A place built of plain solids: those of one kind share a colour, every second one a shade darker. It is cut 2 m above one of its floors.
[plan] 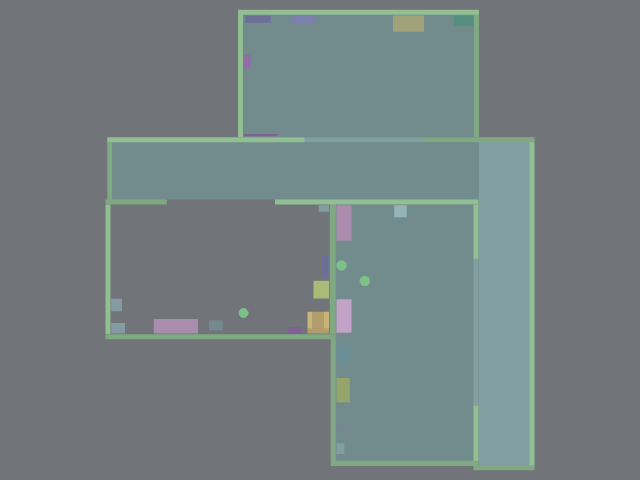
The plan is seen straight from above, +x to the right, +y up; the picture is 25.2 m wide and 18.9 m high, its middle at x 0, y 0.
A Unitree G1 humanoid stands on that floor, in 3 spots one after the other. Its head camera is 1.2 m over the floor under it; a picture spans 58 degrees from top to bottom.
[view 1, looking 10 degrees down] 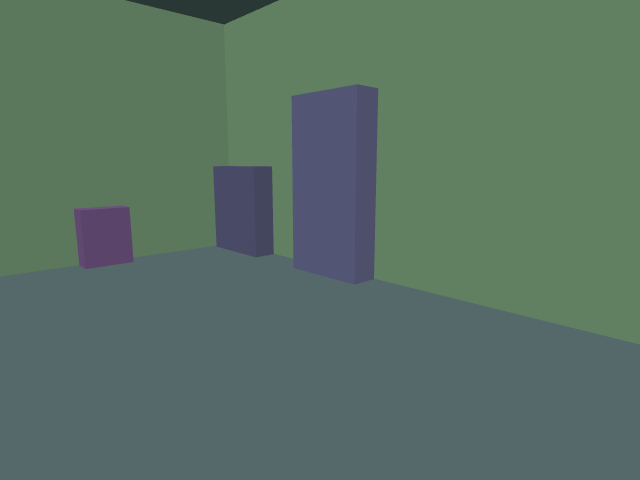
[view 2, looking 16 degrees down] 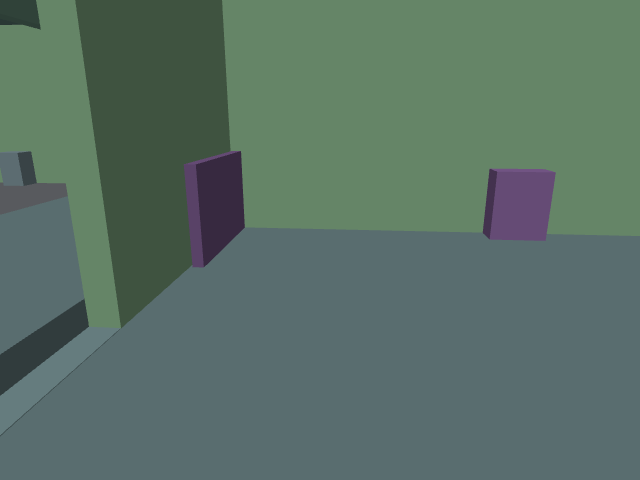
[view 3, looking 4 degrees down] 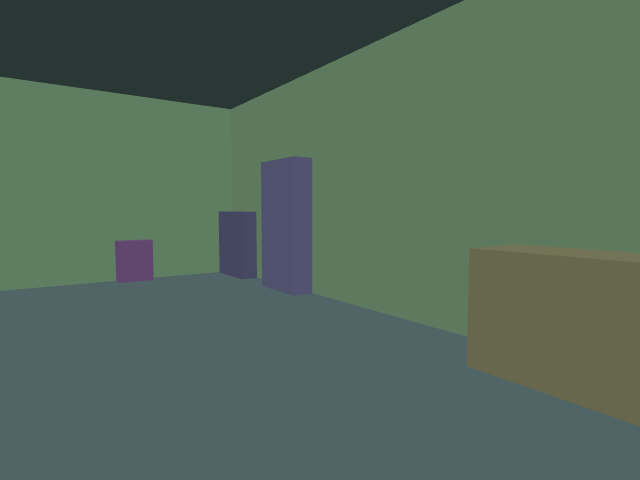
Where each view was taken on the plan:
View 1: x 2.65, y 5.42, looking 137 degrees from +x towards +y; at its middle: bookcase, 4.64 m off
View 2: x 1.58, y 5.42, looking -175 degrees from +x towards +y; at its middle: floor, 4.35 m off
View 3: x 4.89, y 5.42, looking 145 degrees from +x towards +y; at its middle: wall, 6.04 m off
